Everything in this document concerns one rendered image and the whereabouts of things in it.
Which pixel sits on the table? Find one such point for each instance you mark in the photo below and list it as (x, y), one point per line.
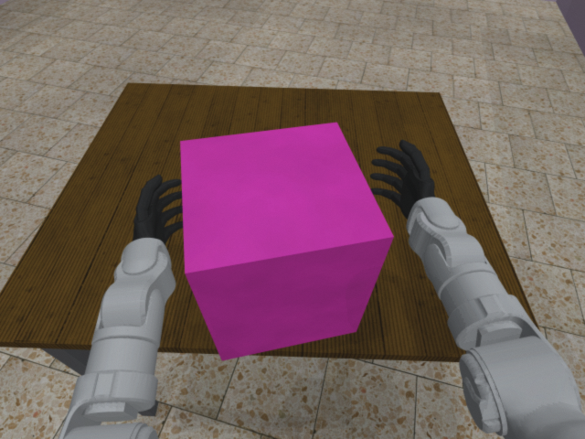
(53, 297)

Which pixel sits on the robot left forearm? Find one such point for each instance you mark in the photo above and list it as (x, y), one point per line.
(119, 379)

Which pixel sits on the robot right forearm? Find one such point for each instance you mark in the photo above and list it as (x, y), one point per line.
(480, 310)

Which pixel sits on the robot left hand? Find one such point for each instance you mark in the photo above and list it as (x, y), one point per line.
(149, 221)

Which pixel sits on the carton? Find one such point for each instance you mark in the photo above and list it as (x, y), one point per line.
(283, 238)

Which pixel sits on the right robot upper arm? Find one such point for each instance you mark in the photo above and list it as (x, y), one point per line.
(520, 390)

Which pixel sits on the robot right hand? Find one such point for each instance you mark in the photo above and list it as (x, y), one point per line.
(416, 180)

